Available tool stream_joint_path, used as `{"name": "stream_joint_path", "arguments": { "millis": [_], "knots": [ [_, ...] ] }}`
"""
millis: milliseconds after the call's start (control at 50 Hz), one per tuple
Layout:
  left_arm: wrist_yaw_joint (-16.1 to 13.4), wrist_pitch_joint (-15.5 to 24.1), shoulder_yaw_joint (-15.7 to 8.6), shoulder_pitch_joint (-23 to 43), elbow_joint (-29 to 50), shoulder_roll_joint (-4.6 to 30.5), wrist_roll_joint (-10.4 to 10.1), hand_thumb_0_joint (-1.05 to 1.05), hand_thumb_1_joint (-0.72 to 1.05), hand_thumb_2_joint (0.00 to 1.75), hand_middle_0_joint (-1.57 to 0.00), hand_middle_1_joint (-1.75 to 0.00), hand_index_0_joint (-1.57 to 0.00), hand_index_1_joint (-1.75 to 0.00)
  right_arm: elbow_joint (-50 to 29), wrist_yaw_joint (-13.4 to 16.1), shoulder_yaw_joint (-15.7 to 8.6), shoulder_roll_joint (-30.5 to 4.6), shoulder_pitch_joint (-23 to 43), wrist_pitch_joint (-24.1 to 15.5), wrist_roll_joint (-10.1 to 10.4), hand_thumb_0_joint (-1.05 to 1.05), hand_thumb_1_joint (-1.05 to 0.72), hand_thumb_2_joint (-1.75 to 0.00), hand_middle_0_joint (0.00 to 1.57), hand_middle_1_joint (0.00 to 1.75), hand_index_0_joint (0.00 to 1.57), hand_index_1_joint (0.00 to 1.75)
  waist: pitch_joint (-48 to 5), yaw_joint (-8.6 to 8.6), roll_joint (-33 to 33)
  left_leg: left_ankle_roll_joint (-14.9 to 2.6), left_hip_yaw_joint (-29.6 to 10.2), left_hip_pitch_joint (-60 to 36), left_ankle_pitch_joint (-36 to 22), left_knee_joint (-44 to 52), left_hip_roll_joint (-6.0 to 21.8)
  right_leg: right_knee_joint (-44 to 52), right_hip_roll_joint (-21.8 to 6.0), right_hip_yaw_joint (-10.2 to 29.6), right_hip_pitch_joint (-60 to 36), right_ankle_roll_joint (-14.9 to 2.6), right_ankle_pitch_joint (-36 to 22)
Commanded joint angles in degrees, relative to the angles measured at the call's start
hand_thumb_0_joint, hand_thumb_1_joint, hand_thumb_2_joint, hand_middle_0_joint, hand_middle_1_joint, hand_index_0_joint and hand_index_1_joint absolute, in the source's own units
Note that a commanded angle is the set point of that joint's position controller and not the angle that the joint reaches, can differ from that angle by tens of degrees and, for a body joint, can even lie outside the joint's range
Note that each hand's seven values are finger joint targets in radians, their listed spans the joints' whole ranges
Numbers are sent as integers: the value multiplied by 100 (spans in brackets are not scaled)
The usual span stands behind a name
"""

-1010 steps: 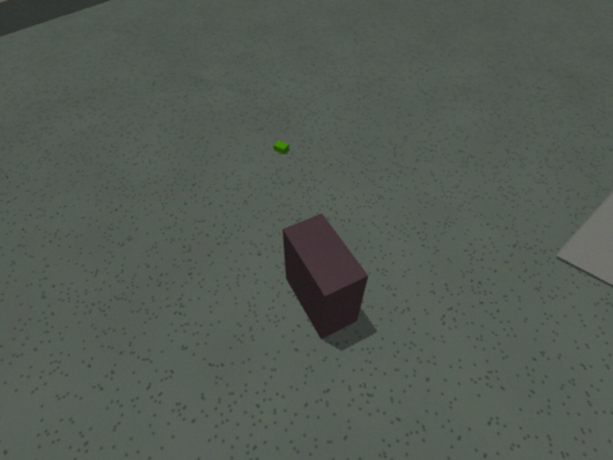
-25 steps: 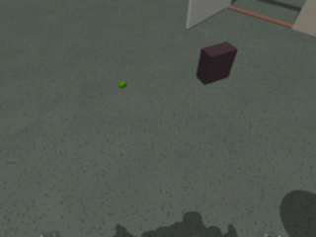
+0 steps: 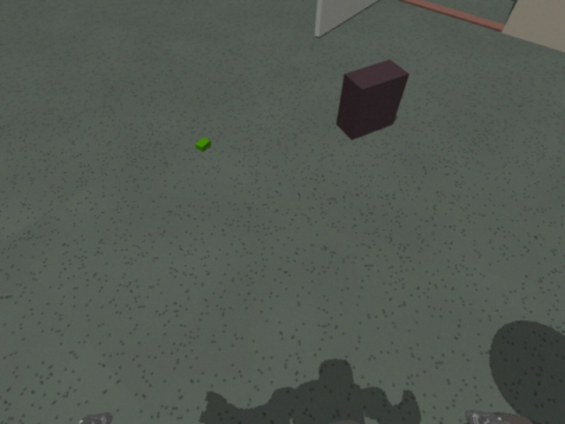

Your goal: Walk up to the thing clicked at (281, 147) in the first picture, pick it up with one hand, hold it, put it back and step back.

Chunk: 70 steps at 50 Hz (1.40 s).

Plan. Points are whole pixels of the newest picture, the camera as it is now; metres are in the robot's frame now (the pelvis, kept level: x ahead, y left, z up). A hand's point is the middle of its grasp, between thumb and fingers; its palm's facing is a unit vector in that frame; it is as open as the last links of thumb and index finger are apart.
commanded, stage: walk up
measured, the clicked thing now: (203, 144) +1.45 +0.38 -0.76
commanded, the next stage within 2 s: stand in 0.46 s
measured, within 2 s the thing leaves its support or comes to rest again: neither
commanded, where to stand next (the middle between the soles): +0.05 +0.02 m, yaw +4 degrees
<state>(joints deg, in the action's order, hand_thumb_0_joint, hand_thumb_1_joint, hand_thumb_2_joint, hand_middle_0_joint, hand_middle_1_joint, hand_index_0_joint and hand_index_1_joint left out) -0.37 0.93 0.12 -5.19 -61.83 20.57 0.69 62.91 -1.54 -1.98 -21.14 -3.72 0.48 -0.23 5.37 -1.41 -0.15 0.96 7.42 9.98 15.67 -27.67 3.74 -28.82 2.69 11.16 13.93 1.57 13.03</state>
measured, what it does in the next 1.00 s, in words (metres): stands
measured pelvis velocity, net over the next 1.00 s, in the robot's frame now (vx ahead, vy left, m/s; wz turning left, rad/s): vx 0.02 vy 0.00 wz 0.06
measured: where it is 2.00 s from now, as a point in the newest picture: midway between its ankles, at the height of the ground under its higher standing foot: outside the picture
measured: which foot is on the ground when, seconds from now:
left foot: down 0.00-1.00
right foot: down 0.00-1.00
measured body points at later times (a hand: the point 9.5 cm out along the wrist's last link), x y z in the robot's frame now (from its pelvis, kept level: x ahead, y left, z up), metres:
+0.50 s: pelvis +0.01 +0.01 +0.00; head +0.04 +0.00 +0.45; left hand +0.12 +0.30 -0.13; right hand +0.09 -0.31 -0.13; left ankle -0.01 +0.13 -0.74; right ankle +0.03 -0.14 -0.74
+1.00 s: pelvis +0.02 +0.00 +0.01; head +0.03 +0.00 +0.46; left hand +0.08 +0.30 -0.12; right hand +0.12 -0.30 -0.12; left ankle -0.01 +0.13 -0.74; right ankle +0.03 -0.14 -0.74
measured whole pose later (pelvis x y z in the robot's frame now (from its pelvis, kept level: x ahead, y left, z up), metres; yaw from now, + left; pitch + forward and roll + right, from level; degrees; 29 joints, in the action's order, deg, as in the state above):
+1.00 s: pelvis +0.02 +0.00 +0.01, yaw +3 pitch -1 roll +0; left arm -0.2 0.8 0.4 -5.6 -64.3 19.7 0.8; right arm 64.5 -1.1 -1.8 -20.2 -4.3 0.0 -0.6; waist 3.1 -1.0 0.3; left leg 0.9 4.6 6.2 12.6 -20.4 2.5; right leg -20.6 0.9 8.2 8.5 1.8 10.7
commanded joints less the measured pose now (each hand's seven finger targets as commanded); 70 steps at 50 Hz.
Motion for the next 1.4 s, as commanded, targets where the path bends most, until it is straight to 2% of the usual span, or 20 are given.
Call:
{"name": "stream_joint_path", "arguments": {
  "millis": [0, 120, 180, 220, 280, 420, 440, 480, 540, 600, 700, 800, 860, 960, 1040, 1080, 1160, 1200, 1340, 1380],
  "knots": [
    [-109, 121, -273, 160, 420, 1263, -26, 0, 90, 90, -20, -30, -20, -30, -475, 98, -297, -1273, 350, -104, 0, 0, -90, -90, 20, 30, 20, 30, -834, 7, 31, -390, -567, -642, -194, 494, 504, 276, -482, 266, 194, -403, -1558],
    [-115, 92, -287, 122, 426, 1244, -13, 0, 90, 90, -20, -30, -20, -30, -517, 106, -352, -1318, 354, -77, 7, 0, -90, -90, 20, 30, 20, 30, -825, 5, 101, -461, -556, -598, -295, 562, 635, 58, -389, 43, 73, -351, -1675],
    [-120, 96, -285, 93, 455, 1278, -5, 0, 90, 90, -20, -30, -20, -30, -557, 104, -356, -1248, 390, -50, 23, 0, -90, -90, 20, 30, 20, 30, -776, 3, -36, -420, -463, -638, -81, 394, 487, 214, -457, 252, 182, -441, -1653],
    [-130, 112, -300, 114, 515, 1359, 16, 0, 90, 90, -20, -30, -20, -30, -577, 96, -346, -1196, 380, -31, 24, 0, -90, -90, 20, 30, 20, 30, -758, -17, -248, -375, -383, -651, 18, 166, 330, 416, -582, 564, 307, -534, -1585],
    [-138, 133, -286, 193, 570, 1369, 29, 0, 90, 90, -20, -30, -20, -30, -526, 79, -342, -1146, 229, -37, 35, 0, -90, -90, 20, 30, 20, 30, -864, -100, -382, -331, -483, -879, -26, 166, 235, 588, -698, 875, 437, -620, -1520],
    [-127, 106, -269, 63, 592, 1218, -17, 0, 90, 90, -20, -30, -20, -30, -572, 92, -392, -1373, 252, -88, -20, 0, -90, -90, 20, 30, 20, 30, -897, -25, 181, -569, -620, -868, -745, 630, 769, -186, -262, -51, 239, -320, -1654],
    [-101, 75, -249, 133, 437, 1058, -68, 0, 90, 90, -20, -30, -20, -30, -478, 119, -305, -1259, 312, -88, -56, 0, -90, -90, 20, 30, 20, 30, -974, 48, 276, -590, -895, -473, -757, 863, 793, 150, -479, -158, -235, -256, -1440],
    [-64, 48, -244, 63, 400, 1084, -56, 0, 90, 90, -20, -30, -20, -30, -503, 146, -286, -1225, 494, -96, -48, 0, -90, -90, 20, 30, 20, 30, -803, 124, 262, -436, -636, -522, -695, 880, 582, 417, -540, -12, -226, -235, -1656],
    [-61, 50, -248, 207, 311, 1197, -17, 0, 90, 90, -20, -30, -20, -30, -377, 156, -240, -1142, 294, -110, -8, 0, -90, -90, 20, 30, 20, 30, -738, 29, -46, -295, -603, -690, -731, 835, 452, 645, -637, 77, -187, -288, -1758],
    [-61, 62, -241, 232, 274, 1139, -35, 0, 90, 90, -20, -30, -20, -30, -312, 151, -245, -1182, 268, -125, -27, 0, -90, -90, 20, 30, 20, 30, -837, 26, 40, -304, -658, -838, -710, 944, 485, 751, -656, 34, -210, -273, -1674],
    [-79, 106, -243, 238, 199, 1152, -21, 0, 90, 90, -20, -30, -20, -30, -238, 157, -251, -1140, 178, -131, -19, 0, -90, -90, 20, 30, 20, 30, -1044, -24, -117, -265, -648, -1172, -1325, 836, 491, 803, -737, -29, -299, -267, -2127],
    [-84, 102, -218, 284, 152, 1118, -30, 0, 90, 90, -20, -30, -20, -30, -206, 144, -227, -1105, 170, -113, -31, 0, -90, -90, 20, 30, 20, 30, -773, -32, -2, -249, -717, -881, -732, 1013, 454, 1026, -730, 11, -252, -242, -1600],
    [-81, 110, -224, 241, 128, 1145, -32, 0, 90, 90, -20, -30, -20, -30, -196, 138, -212, -1063, 160, -133, -41, 0, -90, -90, 20, 30, 20, 30, -741, -11, -19, -232, -736, -839, -665, 1062, 444, 1088, -737, -12, -229, -239, -1461],
    [-77, 135, -214, 179, 99, 1111, -19, 0, 90, 90, -20, -30, -20, -30, -181, 138, -222, -1105, 139, -153, -24, 0, -90, -90, 20, 30, 20, 30, -861, 6, -37, -253, -785, -954, -1066, 1002, 476, 1070, -791, -41, -347, -239, -1781],
    [-78, 125, -219, 172, 105, 1122, -26, 0, 90, 90, -20, -30, -20, -30, -180, 148, -213, -1104, 113, -171, -24, 0, -90, -90, 20, 30, 20, 30, -898, 18, 20, -237, -792, -1016, -1211, 1021, 475, 1057, -796, -67, -347, -252, -1778],
    [-77, 118, -219, 173, 107, 1137, -27, 0, 90, 90, -20, -30, -20, -30, -180, 150, -207, -1085, 104, -171, -35, 0, -90, -90, 20, 30, 20, 30, -860, 25, -22, -228, -795, -905, -1148, 1043, 450, 1080, -794, -85, -411, -250, -1733],
    [-62, 95, -213, 129, 78, 1116, -14, 0, 90, 90, -20, -30, -20, -30, -181, 144, -211, -1118, 119, -167, -32, 0, -90, -90, 20, 30, 20, 30, -667, 52, 17, -233, -855, -693, -624, 1168, 436, 1149, -757, -122, -339, -234, -1207],
    [-58, 106, -214, 159, 82, 1130, -24, 0, 90, 90, -20, -30, -20, -30, -177, 144, -207, -1101, 85, -171, -33, 0, -90, -90, 20, 30, 20, 30, -691, 40, -31, -234, -862, -743, -825, 1107, 438, 1129, -793, -83, -336, -257, -1328],
    [-49, 99, -215, 127, 93, 1135, -25, 0, 90, 90, -20, -30, -20, -30, -169, 138, -208, -1106, 31, -186, -28, 0, -90, -90, 20, 30, 20, 30, -689, 53, 1, -230, -907, -691, -751, 1155, 426, 1134, -784, -120, -361, -261, -1225],
    [-51, 107, -205, 100, 97, 1120, -27, 0, 90, 90, -20, -30, -20, -30, -167, 138, -201, -1125, 8, -193, -28, 0, -90, -90, 20, 30, 20, 30, -747, 56, 86, -237, -927, -701, -1027, 1103, 441, 1113, -814, -133, -493, -246, -1455]
  ]
}}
